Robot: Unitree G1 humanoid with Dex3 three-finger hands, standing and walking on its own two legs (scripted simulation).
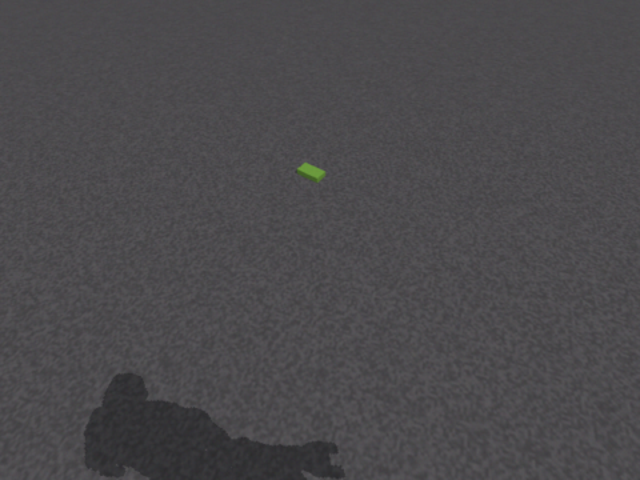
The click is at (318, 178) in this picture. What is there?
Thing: flat box
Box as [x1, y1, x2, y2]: [297, 162, 325, 182]
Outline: 297,169 297,173 316,182 325,175 325,171 305,162
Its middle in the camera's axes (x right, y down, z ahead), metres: -0.05 -0.34 +1.99
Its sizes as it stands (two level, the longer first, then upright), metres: 0.129 0.071 0.029
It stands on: the floor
